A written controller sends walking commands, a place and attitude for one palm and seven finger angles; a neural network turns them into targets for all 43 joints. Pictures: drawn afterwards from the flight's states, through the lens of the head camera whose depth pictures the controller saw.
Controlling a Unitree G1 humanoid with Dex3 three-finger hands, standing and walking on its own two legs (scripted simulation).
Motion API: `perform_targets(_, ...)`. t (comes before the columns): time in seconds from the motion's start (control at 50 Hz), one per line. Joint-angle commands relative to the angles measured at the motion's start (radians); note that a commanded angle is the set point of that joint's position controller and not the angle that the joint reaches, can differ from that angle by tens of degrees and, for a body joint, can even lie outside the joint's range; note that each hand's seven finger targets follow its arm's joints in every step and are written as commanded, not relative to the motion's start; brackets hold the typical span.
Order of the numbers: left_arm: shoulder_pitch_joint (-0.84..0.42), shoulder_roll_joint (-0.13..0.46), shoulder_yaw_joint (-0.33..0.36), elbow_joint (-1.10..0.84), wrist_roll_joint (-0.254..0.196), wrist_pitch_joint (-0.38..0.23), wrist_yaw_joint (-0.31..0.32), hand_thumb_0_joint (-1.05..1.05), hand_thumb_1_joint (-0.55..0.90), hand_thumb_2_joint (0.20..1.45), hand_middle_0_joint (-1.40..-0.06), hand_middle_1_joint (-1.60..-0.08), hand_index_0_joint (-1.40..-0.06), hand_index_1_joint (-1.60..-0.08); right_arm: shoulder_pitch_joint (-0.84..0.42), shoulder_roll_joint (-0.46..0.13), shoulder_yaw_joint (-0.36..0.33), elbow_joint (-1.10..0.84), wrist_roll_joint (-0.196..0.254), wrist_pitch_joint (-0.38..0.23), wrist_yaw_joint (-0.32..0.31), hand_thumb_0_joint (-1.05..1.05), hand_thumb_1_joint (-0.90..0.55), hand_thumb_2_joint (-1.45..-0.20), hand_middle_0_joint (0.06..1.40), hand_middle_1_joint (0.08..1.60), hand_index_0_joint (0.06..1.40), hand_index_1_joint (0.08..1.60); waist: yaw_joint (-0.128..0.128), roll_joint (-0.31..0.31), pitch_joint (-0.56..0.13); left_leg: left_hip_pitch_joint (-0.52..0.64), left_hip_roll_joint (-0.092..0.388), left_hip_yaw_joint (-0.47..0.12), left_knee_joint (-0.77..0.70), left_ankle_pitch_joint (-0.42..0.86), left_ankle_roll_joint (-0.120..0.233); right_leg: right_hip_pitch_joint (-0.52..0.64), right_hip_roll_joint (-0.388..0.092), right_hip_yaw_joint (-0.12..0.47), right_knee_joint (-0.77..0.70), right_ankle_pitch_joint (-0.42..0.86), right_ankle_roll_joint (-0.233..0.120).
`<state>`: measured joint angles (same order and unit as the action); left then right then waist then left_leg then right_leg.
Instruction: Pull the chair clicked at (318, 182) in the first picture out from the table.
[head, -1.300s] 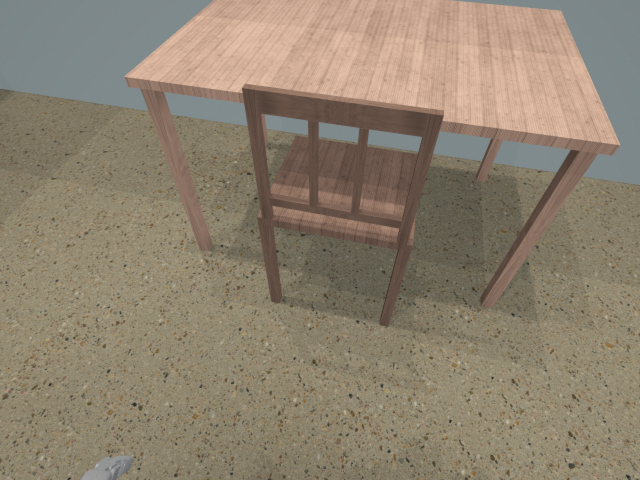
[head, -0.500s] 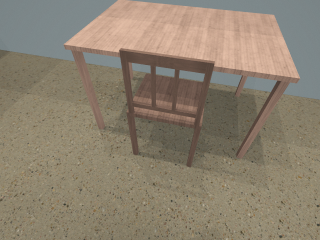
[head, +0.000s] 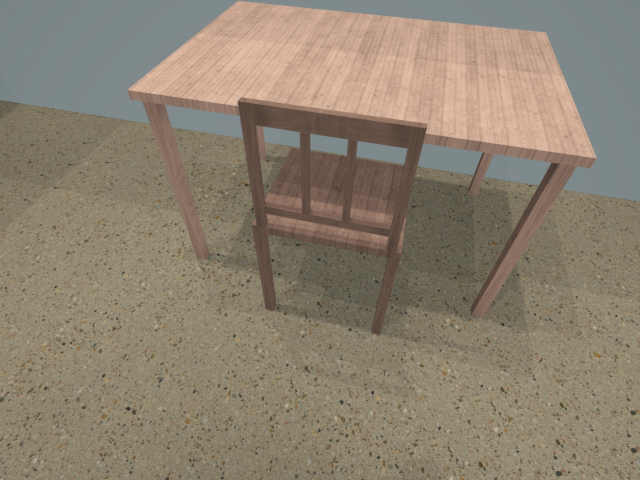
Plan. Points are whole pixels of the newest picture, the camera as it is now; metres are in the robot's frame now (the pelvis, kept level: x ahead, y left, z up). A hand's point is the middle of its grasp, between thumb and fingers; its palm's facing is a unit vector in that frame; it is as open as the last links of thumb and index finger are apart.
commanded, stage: look at it before walking up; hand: left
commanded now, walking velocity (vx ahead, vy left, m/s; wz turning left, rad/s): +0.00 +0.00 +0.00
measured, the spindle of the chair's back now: (305, 174) +0.80 +0.08 -0.12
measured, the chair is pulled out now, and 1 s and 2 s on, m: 0.00 0.00 0.00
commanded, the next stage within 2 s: turn to face it in 0.14 s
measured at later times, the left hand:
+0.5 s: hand out of the picture +0.07 +0.24 -0.16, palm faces -0.03 -0.94 -0.33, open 7.4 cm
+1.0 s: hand out of the picture +0.06 +0.18 -0.18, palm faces -0.12 -0.98 -0.19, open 7.3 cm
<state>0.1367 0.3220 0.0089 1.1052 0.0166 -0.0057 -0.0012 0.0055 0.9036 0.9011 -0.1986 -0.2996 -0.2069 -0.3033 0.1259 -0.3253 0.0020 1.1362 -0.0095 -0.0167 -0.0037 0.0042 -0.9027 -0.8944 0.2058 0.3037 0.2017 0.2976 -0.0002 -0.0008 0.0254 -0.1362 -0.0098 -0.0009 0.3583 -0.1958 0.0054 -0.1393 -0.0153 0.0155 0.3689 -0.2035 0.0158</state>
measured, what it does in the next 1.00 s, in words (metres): stands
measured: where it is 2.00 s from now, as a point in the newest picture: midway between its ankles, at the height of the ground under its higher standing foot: (325, 470)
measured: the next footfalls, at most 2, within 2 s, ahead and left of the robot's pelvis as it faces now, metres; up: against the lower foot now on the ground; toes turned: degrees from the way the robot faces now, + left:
right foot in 1.20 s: +0.11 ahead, -0.14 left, +0.00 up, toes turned -17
left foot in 1.58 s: +0.32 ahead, +0.11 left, +0.00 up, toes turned -5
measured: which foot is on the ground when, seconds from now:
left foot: down 0.00-1.00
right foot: down 0.00-1.00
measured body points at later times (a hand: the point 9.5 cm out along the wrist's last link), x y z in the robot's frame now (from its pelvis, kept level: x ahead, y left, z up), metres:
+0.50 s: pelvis +0.00 +0.00 +0.00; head +0.01 -0.01 +0.45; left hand +0.08 +0.29 -0.14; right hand +0.07 -0.29 -0.14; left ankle +0.00 +0.12 -0.75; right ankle +0.00 -0.13 -0.75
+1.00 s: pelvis +0.01 +0.00 -0.01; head +0.01 +0.00 +0.44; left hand +0.06 +0.23 -0.17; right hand -0.05 -0.24 -0.17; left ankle +0.00 +0.11 -0.74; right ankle +0.00 -0.13 -0.74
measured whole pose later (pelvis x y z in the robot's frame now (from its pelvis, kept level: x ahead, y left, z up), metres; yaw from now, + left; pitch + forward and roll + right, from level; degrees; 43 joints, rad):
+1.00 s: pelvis +0.01 +0.00 -0.01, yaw -9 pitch +0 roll +0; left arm 0.28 0.18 0.04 1.02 0.02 0.03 -0.01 0.00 0.90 0.90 -0.20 -0.30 -0.21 -0.30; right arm 0.33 -0.21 -0.04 1.10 -0.03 0.00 -0.01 0.00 -0.91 -0.89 0.20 0.30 0.20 0.30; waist -0.01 0.00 0.01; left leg -0.22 0.04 0.11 0.57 -0.38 0.02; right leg -0.28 0.05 0.14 0.59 -0.38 -0.02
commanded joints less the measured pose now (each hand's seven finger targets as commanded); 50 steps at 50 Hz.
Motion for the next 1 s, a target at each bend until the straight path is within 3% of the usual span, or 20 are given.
perform_targets(0.0,-0.04,0.204,0.037,-0.066,-0.003,-0.023,0.012,0.0,0.9,0.9,-0.2,-0.3,-0.2,-0.3,-0.043,-0.201,-0.033,-0.062,0.001,-0.026,-0.014,0.0,-0.9,-0.9,0.2,0.3,0.2,0.3,-0.002,0.006,-0.05,0.002,0.124,-0.109,-0.067,0.118,0.023,0.001,-0.103,0.088,-0.057,0.116,-0.032)
perform_targets(0.32,-0.046,0.216,0.046,-0.065,-0.003,-0.02,0.009,0.0,0.9,0.9,-0.2,-0.3,-0.2,-0.3,-0.041,-0.213,-0.038,-0.062,-0.002,-0.028,-0.019,0.0,-0.9,-0.9,0.2,0.3,0.2,0.3,-0.005,0.009,-0.061,0.033,0.136,-0.086,-0.058,0.148,0.017,-0.005,-0.093,0.108,-0.045,0.177,-0.04)
perform_targets(0.52,0.025,0.111,0.034,-0.086,-0.002,0.018,0.014,0.0,0.9,0.9,-0.2,-0.3,-0.2,-0.3,0.024,-0.095,-0.03,-0.09,-0.004,-0.005,-0.025,0.0,-0.9,-0.9,0.2,0.3,0.2,0.3,-0.007,0.005,-0.048,0.015,0.149,-0.031,0.004,0.097,0.003,-0.085,-0.07,0.142,0.036,0.202,-0.028)
perform_targets(0.66,0.06,0.087,0.043,-0.125,0.001,0.024,0.015,0.0,0.9,0.9,-0.2,-0.3,-0.2,-0.3,0.056,-0.071,-0.048,-0.121,-0.004,0.004,-0.029,0.0,-0.9,-0.9,0.2,0.3,0.2,0.3,-0.007,0.009,-0.021,-0.015,0.156,-0.009,0.044,0.021,0.007,-0.151,-0.049,0.173,0.084,0.182,-0.035)
perform_targets(0.76,0.076,0.073,0.05,-0.15,0.004,0.024,0.017,0.0,0.9,0.9,-0.2,-0.3,-0.2,-0.3,0.088,-0.035,-0.058,-0.134,-0.003,0.01,-0.028,0.0,-0.9,-0.9,0.2,0.3,0.2,0.3,-0.01,-0.036,-0.014,-0.048,0.133,0.02,0.096,-0.086,0.002,-0.191,-0.057,0.228,0.064,0.1,-0.052)
perform_targets(0.78,0.095,0.067,0.05,-0.145,0.005,0.022,0.016,0.0,0.9,0.9,-0.2,-0.3,-0.2,-0.3,0.106,-0.027,-0.055,-0.126,-0.006,0.01,-0.025,0.0,-0.9,-0.9,0.2,0.3,0.2,0.3,-0.009,-0.037,-0.033,-0.043,0.125,0.023,0.095,-0.174,0.001,-0.181,-0.054,0.236,0.044,-0.021,-0.058)
perform_targets(0.82,0.117,0.067,0.058,-0.152,0.01,0.024,0.009,0.0,0.9,0.9,-0.2,-0.3,-0.2,-0.3,0.132,-0.02,-0.059,-0.122,-0.015,0.011,-0.015,0.0,-0.9,-0.9,0.2,0.3,0.2,0.3,-0.001,-0.064,0.001,-0.083,0.099,0.027,0.112,-0.366,0.008,-0.221,-0.047,0.279,-0.023,-0.382,-0.079)
perform_targets(0.84,0.125,0.067,0.063,-0.152,0.011,0.025,0.008,0.0,0.9,0.9,-0.2,-0.3,-0.2,-0.3,0.143,-0.012,-0.06,-0.114,-0.018,0.011,-0.011,0.0,-0.9,-0.9,0.2,0.3,0.2,0.3,0.001,-0.084,0.021,-0.094,0.088,0.034,0.126,-0.4,0.011,-0.245,-0.05,0.299,-0.048,-0.475,-0.088)
perform_targets(0.88,0.14,0.059,0.068,-0.15,0.009,0.022,0.007,0.0,0.9,0.9,-0.2,-0.3,-0.2,-0.3,0.174,0.008,-0.06,-0.103,-0.019,0.007,-0.008,0.0,-0.9,-0.9,0.2,0.3,0.2,0.3,-0.003,-0.099,0.047,-0.09,0.077,0.042,0.152,-0.401,0.018,-0.277,-0.055,0.312,-0.066,-0.531,-0.105)
perform_targets(0.92,0.132,0.031,0.07,-0.15,0.004,0.014,0.003,0.0,0.9,0.9,-0.2,-0.3,-0.2,-0.3,0.233,0.02,-0.059,-0.084,-0.021,-0.006,-0.01,0.0,-0.9,-0.9,0.2,0.3,0.2,0.3,-0.025,-0.048,0.065,-0.051,0.098,0.005,0.103,-0.401,0.036,-0.318,-0.029,0.276,-0.002,-0.486,-0.107)
perform_targets(0.94,0.121,0.007,0.067,-0.153,0.002,0.008,0.0,0.0,0.9,0.9,-0.2,-0.3,-0.2,-0.3,0.265,0.008,-0.062,-0.072,-0.022,-0.013,-0.013,0.0,-0.9,-0.9,0.2,0.3,0.2,0.3,-0.038,0.018,0.072,-0.007,0.143,-0.055,0.037,-0.418,0.058,-0.358,0.007,0.219,0.086,-0.426,-0.096)
perform_targets(0.96,0.105,-0.023,0.064,-0.16,0.002,0.002,-0.005,0.0,0.9,0.9,-0.2,-0.3,-0.2,-0.3,0.301,-0.019,-0.07,-0.063,-0.025,-0.018,-0.017,0.0,-0.9,-0.9,0.2,0.3,0.2,0.3,-0.05,0.118,0.084,0.039,0.22,-0.167,-0.065,-0.482,0.095,-0.421,0.058,0.13,0.225,-0.348,-0.075)
perform_targets(0.98,0.076,-0.053,0.06,-0.173,0.004,-0.008,-0.007,0.0,0.9,0.9,-0.2,-0.3,-0.2,-0.3,0.345,-0.051,-0.081,-0.055,-0.023,-0.025,-0.022,0.0,-0.9,-0.9,0.2,0.3,0.2,0.3,-0.068,0.196,0.081,0.095,0.333,-0.309,-0.162,-0.512,0.155,-0.479,0.082,0.02,0.396,-0.24,-0.054)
